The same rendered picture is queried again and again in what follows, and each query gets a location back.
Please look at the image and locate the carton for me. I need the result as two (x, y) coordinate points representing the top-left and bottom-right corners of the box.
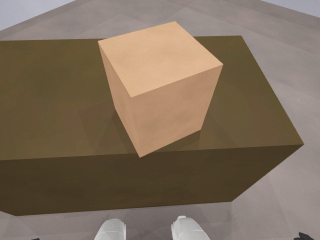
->
(98, 21), (223, 158)

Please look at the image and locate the pedestal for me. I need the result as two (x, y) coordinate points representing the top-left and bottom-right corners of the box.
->
(0, 35), (304, 216)

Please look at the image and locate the robot right thigh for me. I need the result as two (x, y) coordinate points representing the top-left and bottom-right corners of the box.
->
(171, 217), (210, 240)

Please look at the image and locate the robot thigh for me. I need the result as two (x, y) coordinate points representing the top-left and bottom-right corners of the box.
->
(94, 219), (126, 240)
(171, 217), (210, 240)

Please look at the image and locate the robot left thigh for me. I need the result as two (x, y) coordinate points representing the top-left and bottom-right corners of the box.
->
(94, 219), (126, 240)

